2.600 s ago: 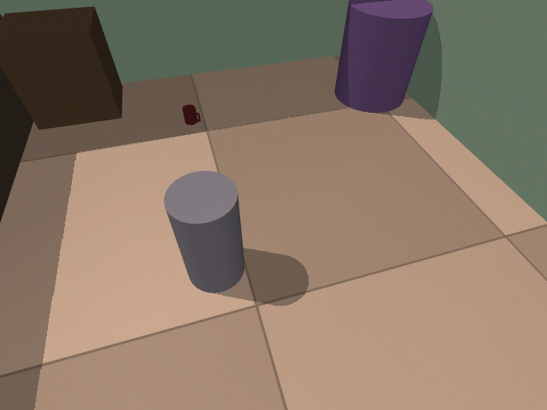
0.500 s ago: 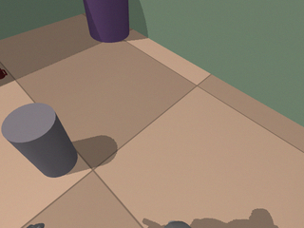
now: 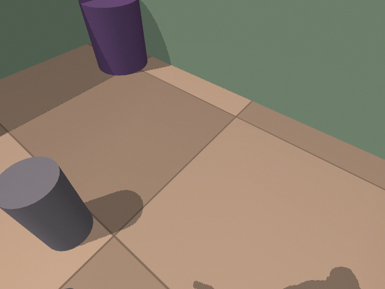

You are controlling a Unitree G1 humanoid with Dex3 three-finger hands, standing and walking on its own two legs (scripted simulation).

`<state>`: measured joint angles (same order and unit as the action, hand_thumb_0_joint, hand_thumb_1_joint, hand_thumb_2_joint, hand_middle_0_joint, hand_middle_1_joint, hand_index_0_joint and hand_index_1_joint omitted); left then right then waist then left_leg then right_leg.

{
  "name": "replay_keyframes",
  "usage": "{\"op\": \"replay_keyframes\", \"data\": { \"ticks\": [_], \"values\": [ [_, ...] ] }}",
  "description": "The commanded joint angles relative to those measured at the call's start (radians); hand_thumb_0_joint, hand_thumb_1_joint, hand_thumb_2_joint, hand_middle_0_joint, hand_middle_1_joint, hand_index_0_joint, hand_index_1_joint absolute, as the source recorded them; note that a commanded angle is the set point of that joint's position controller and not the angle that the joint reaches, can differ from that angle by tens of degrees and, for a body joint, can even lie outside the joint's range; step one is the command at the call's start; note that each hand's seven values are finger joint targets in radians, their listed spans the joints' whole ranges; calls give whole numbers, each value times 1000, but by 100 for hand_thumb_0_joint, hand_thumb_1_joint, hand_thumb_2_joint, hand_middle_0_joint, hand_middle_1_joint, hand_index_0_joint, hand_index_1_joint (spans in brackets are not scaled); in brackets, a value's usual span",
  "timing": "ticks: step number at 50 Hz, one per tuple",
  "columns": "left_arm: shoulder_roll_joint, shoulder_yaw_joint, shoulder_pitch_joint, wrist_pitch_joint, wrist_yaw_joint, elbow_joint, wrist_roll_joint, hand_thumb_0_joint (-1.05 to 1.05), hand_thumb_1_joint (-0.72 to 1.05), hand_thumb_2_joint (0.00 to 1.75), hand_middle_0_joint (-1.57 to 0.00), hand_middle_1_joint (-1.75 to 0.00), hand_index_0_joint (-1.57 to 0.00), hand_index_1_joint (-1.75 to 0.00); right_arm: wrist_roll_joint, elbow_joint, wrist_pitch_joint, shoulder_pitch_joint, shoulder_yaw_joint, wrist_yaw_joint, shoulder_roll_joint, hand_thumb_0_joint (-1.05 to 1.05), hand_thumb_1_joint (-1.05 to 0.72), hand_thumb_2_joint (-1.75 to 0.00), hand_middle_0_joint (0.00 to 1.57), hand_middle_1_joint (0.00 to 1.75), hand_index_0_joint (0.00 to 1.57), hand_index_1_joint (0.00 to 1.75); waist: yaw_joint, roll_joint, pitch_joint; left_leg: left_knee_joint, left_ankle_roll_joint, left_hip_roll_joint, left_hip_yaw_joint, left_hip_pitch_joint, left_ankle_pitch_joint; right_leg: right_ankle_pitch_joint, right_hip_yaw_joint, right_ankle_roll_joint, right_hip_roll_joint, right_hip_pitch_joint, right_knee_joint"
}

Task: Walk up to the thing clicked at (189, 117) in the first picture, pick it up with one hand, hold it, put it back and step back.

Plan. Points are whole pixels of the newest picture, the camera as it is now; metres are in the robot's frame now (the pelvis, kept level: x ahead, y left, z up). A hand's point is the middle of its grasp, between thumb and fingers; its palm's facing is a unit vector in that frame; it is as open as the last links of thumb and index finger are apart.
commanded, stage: walk up
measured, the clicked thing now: out of the picture +1.27 +1.52 -0.71
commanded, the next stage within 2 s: stand in 0.34 s
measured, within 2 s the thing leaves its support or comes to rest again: neither
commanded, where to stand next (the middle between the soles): +0.07 +0.01 m, yaw +1 degrees
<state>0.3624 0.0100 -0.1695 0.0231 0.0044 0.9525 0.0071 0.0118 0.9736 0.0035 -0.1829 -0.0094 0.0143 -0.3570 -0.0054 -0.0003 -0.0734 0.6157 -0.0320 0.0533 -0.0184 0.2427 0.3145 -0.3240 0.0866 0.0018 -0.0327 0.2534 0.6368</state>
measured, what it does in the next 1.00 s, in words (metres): stands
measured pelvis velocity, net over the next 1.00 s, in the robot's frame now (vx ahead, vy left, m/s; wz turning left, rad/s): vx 0.00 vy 0.02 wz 0.02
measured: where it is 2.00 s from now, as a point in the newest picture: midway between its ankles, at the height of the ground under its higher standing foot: outside the picture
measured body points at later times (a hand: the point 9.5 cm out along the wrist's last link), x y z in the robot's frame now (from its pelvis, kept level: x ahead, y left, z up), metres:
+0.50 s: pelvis +0.00 +0.01 +0.02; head +0.01 +0.01 +0.47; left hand +0.10 +0.31 -0.11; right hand +0.08 -0.30 -0.11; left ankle +0.01 +0.15 -0.73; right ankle +0.02 -0.12 -0.73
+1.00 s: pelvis +0.00 +0.02 +0.02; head +0.00 +0.02 +0.47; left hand +0.06 +0.32 -0.11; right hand +0.08 -0.28 -0.11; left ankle +0.01 +0.15 -0.73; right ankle +0.02 -0.12 -0.73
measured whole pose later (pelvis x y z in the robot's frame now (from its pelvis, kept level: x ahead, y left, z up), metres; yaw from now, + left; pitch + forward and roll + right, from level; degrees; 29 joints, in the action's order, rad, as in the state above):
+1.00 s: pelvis +0.00 +0.02 +0.02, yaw +1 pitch -3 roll +0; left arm 0.36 0.00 -0.12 0.02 0.01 1.15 0.02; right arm 0.01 1.14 0.00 -0.09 -0.02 0.01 -0.35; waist -0.01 -0.01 -0.05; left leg 0.35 -0.01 0.02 -0.02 0.13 0.17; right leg -0.17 0.08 0.04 0.01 0.13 0.34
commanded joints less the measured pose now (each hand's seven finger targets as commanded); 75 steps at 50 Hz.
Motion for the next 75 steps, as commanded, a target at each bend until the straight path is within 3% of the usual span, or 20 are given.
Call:
{"op": "replay_keyframes", "data": {
  "ticks": [1, 5, 16, 18, 21, 32, 40, 42, 46, 48, 55, 62, 68, 75],
  "values": [
    [232, 58, 50, 27, -12, -19, -11, 0, 90, 90, -20, -30, -20, -30, -6, -38, 37, 75, -47, -11, -228, 0, -90, -90, 20, 30, 20, 30, 4, 49, 35, -195, 71, 58, 82, -6, -7, 146, 144, -76, 109, 9, -179],
    [210, 45, 70, 23, -11, 25, -9, 0, 90, 90, -20, -30, -20, -30, -9, -10, 39, 107, -44, -10, -226, 0, -90, -90, 20, 30, 20, 30, 10, 15, 69, -223, 84, 83, 87, -59, -63, 184, 114, -59, 91, -22, -209],
    [202, 34, 118, 16, -8, 101, -7, 0, 90, 90, -20, -30, -20, -30, -7, 56, 34, 144, -43, -9, -219, 0, -90, -90, 20, 30, 20, 30, 1, -20, 84, -290, 70, 81, 54, -136, -76, 227, 125, -38, 106, -40, -297],
    [210, 34, 126, 19, -9, 114, 1, 0, 90, 90, -20, -30, -20, -30, -6, 67, 34, 139, -41, -13, -216, 0, -90, -90, 20, 30, 20, 30, -6, -13, 110, -306, 62, 90, 79, -132, -193, 326, 93, -18, 123, -104, -288],
    [207, 31, 129, 15, -10, 126, -3, 0, 90, 90, -20, -30, -20, -30, -4, 81, 35, 149, -42, -17, -220, 0, -90, -90, 20, 30, 20, 30, -4, 8, 131, -302, 55, 93, 76, -174, -254, 355, 82, -18, 129, -113, -294],
    [208, 27, 128, 11, -13, 142, 1, 0, 90, 90, -20, -30, -20, -30, -3, 112, 27, 149, -45, -14, -217, 0, -90, -90, 20, 30, 20, 30, -4, 6, 90, -344, 48, 81, 88, -137, -134, 228, 69, -13, 131, -98, -350],
    [208, 30, 117, 15, -15, 139, 3, 0, 90, 90, -20, -30, -20, -30, -3, 110, 29, 145, -45, -14, -210, 0, -90, -90, 20, 30, 20, 30, -6, -4, 109, -330, 54, 85, 89, -156, -223, 305, 58, -10, 141, -122, -342],
    [211, 30, 117, 14, -15, 139, 1, 0, 90, 90, -20, -30, -20, -30, -3, 109, 28, 143, -45, -13, -208, 0, -90, -90, 20, 30, 20, 30, -7, -8, 100, -333, 51, 81, 89, -157, -207, 281, 57, -11, 138, -111, -346],
    [203, 29, 102, 8, -13, 140, 3, 0, 90, 90, -20, -30, -20, -30, -1, 110, 23, 145, -49, -13, -215, 0, -90, -90, 20, 30, 20, 30, -3, 23, 48, -373, 51, 80, 107, -104, -40, 154, 55, -13, 127, -76, -363],
    [205, 32, 99, 8, -11, 139, 5, 0, 90, 90, -20, -30, -20, -30, 0, 106, 21, 149, -52, -12, -217, 0, -90, -90, 20, 30, 20, 30, 0, 20, 48, -380, 54, 82, 116, -85, -6, 142, 54, -15, 128, -89, -360],
    [205, 31, 83, 11, -10, 137, 5, 0, 90, 90, -20, -30, -20, -30, -3, 104, 22, 135, -50, -9, -210, 0, -90, -90, 20, 30, 20, 30, -5, 2, 60, -365, 58, 75, 117, -98, -44, 166, 53, -17, 131, -88, -358],
    [206, 29, 81, 14, -15, 128, 2, 0, 90, 90, -20, -30, -20, -30, -6, 102, 23, 127, -44, -13, -210, 0, -90, -90, 20, 30, 20, 30, -7, 1, 106, -317, 58, 75, 99, -148, -226, 295, 50, -14, 146, -120, -345],
    [203, 26, 67, 6, -14, 130, 0, 0, 90, 90, -20, -30, -20, -30, -8, 105, 22, 132, -38, -14, -211, 0, -90, -90, 20, 30, 20, 30, 2, 8, 79, -336, 51, 71, 104, -132, -180, 241, 43, -14, 139, -108, -351],
    [206, 28, 85, 9, -15, 120, 1, 0, 90, 90, -20, -30, -20, -30, -6, 102, 22, 127, -38, -14, -209, 0, -90, -90, 20, 30, 20, 30, -1, -7, 91, -326, 54, 76, 101, -144, -232, 276, 42, -14, 147, -120, -348]
  ]
}}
